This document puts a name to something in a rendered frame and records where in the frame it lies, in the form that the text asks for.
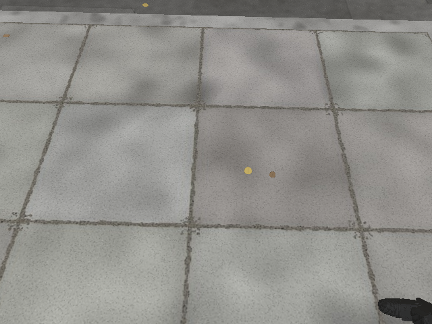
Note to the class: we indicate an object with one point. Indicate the robot right hand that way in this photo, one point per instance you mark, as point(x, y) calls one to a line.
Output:
point(418, 311)

